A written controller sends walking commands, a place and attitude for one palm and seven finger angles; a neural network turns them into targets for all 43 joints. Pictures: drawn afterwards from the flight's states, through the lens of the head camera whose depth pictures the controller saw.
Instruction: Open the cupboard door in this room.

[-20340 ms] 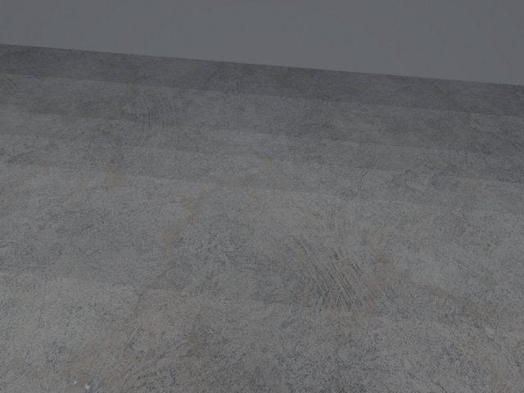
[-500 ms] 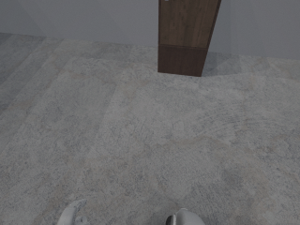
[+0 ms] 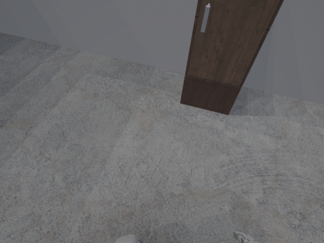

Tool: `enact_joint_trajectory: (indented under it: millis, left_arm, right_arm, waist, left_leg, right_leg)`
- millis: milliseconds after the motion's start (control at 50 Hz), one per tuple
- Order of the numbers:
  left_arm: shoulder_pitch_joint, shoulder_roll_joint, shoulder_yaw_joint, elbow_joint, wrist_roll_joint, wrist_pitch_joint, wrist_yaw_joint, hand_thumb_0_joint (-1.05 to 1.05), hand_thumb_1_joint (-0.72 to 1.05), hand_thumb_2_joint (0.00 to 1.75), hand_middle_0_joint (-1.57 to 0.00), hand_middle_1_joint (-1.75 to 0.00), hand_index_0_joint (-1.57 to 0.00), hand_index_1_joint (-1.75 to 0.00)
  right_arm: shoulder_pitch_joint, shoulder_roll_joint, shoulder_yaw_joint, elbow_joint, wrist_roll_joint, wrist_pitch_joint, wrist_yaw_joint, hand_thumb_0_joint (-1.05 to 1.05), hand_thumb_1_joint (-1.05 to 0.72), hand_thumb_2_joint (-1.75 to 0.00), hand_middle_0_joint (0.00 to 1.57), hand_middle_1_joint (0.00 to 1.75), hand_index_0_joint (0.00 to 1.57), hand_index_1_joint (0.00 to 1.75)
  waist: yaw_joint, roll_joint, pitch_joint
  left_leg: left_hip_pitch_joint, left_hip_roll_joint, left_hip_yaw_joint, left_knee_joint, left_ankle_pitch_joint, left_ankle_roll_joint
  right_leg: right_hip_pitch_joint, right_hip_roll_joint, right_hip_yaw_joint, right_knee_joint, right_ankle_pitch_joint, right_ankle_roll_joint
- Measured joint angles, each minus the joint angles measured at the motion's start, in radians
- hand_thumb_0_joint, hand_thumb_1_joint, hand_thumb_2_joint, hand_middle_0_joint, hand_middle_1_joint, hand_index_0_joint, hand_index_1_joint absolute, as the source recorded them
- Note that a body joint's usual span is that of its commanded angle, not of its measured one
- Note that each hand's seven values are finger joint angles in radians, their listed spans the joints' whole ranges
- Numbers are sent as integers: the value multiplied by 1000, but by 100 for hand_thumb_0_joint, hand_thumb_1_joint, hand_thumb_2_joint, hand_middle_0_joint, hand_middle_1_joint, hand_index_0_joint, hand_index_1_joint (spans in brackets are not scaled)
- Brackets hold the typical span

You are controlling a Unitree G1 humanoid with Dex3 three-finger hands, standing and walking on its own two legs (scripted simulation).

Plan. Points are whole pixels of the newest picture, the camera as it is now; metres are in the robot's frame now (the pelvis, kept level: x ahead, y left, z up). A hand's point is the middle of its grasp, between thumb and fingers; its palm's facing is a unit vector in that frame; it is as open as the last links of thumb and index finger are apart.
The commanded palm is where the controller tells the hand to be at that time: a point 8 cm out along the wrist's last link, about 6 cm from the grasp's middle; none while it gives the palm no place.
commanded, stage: stand and wait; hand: left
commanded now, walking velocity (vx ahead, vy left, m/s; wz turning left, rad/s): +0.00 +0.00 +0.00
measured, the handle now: (205, 17) +1.23 -0.09 -0.01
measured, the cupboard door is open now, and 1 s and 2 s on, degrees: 0 0 0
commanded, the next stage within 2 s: look at it before walking up in 0.78 s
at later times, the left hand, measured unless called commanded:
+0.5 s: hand out of the picture +0.11 +0.16 -0.16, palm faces +0.00 -0.98 -0.21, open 7.3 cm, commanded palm none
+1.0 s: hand out of the picture +0.07 +0.12 -0.16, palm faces +0.05 -0.99 -0.15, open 7.3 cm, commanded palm none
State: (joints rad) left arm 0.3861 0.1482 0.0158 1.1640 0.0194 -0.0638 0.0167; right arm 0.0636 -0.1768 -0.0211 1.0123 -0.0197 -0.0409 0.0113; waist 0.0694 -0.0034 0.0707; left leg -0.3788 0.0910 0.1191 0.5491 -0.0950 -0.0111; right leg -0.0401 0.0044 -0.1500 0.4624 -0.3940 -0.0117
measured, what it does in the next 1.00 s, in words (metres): walks ahead: right foot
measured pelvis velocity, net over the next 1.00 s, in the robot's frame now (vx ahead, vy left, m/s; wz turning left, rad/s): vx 0.10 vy -0.03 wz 0.01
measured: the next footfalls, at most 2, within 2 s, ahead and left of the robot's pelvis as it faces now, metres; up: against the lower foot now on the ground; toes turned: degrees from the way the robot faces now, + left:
right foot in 0.30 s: +0.11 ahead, -0.14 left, +0.00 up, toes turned -6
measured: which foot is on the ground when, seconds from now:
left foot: down 0.00-1.00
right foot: down 0.00-0.00, up 0.02-0.28, down 0.30-1.00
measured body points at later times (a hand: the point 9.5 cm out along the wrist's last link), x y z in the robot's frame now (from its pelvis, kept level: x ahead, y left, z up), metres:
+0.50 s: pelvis +0.09 -0.02 +0.01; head +0.08 -0.02 +0.46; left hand +0.11 +0.22 -0.14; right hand +0.08 -0.24 -0.15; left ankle +0.08 +0.11 -0.73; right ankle +0.07 -0.13 -0.73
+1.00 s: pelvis +0.10 -0.03 +0.01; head +0.10 -0.03 +0.46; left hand +0.07 +0.17 -0.15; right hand +0.09 -0.25 -0.15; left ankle +0.08 +0.11 -0.73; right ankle +0.07 -0.13 -0.73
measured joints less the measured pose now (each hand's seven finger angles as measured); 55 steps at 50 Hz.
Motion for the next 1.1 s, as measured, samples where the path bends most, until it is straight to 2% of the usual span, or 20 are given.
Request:
enact_joint_trajectory:
  millis: [60,80,120,160,220,300,320,420,540,800,960,1100]
  left_arm:
    - [-17,-1,-8,16,-8,21,10,1,91,90,-20,-30,-20,-30]
    - [-26,-3,-8,18,-9,29,12,1,91,90,-20,-30,-20,-30]
    - [-54,-5,-6,15,-7,41,10,1,91,90,-20,-30,-20,-30]
    - [-81,-6,-3,1,-6,48,10,1,91,90,-20,-30,-20,-30]
    - [-123,-1,-1,-24,0,54,10,1,91,90,-20,-30,-20,-30]
    - [-153,25,-2,-48,8,48,17,1,93,90,-20,-30,-20,-30]
    - [-158,27,-4,-45,8,45,17,1,93,90,-20,-30,-20,-30]
    - [-147,25,-19,-36,1,39,9,1,93,90,-20,-30,-20,-30]
    - [-141,24,-22,-29,-9,34,18,1,93,90,-20,-30,-20,-30]
    - [-97,-15,-25,-14,-10,41,24,1,92,90,-20,-30,-20,-30]
    - [-76,-39,-27,-6,-7,41,22,1,91,90,-20,-30,-20,-30]
    - [-73,-36,-26,-4,-6,40,21,0,91,90,-20,-30,-20,-30]
  right_arm:
    - [-2,32,15,15,4,-14,-13,0,-91,-90,19,30,20,30]
    - [4,40,19,22,6,-12,-18,0,-91,-90,19,30,20,30]
    - [24,55,19,36,10,-7,-25,0,-91,-90,20,30,20,30]
    - [37,51,-8,33,23,-14,-41,-3,-94,-90,20,30,20,30]
    - [60,29,-12,48,13,-2,-39,-4,-96,-90,20,30,20,30]
    - [107,21,-11,88,13,21,-34,-3,-95,-90,20,30,20,30]
    - [117,18,-11,100,15,28,-33,-3,-94,-90,20,30,20,30]
    - [179,14,-1,132,13,41,-27,-1,-93,-90,20,30,20,30]
    - [233,37,16,160,15,24,-29,0,-92,-90,20,30,20,30]
    - [237,62,17,171,17,32,-38,0,-91,-90,20,30,20,30]
    - [210,50,12,158,16,32,-44,1,-92,-90,20,30,20,30]
    - [199,40,9,148,16,30,-45,1,-92,-90,20,30,20,30]
  waist:
    - [1,-31,26]
    - [-2,-30,29]
    - [-15,-25,29]
    - [-32,-23,21]
    - [-51,-24,0]
    - [-50,-40,-30]
    - [-50,-33,-32]
    - [-69,-2,-67]
    - [-80,0,-58]
    - [-71,3,-36]
    - [-61,-1,-35]
    - [-59,-6,-32]
  left_leg:
    - [29,-19,33,42,-115,48]
    - [45,-20,39,38,-130,54]
    - [76,-24,43,9,-129,49]
    - [99,-35,48,-24,-121,54]
    - [122,-50,45,-53,-117,55]
    - [141,-64,45,-31,-147,37]
    - [148,-59,42,-20,-159,31]
    - [198,-40,27,-87,-148,6]
    - [230,-24,17,-144,-132,-13]
    - [252,-5,1,-157,-135,-33]
    - [249,-1,-4,-153,-134,-35]
    - [245,-1,-5,-150,-132,-33]
  right_leg:
    - [-126,-36,54,322,-132,22]
    - [-166,-40,67,400,-160,27]
    - [-226,-57,74,459,-161,37]
    - [-265,-78,86,427,-125,44]
    - [-278,-98,92,320,-52,49]
    - [-212,-106,87,99,117,54]
    - [-199,-101,84,86,145,50]
    - [-150,-74,64,31,125,31]
    - [-111,-52,50,-32,140,16]
    - [-78,-31,33,-58,135,-2]
    - [-76,-27,28,-60,137,-5]
    - [-77,-27,28,-63,142,-4]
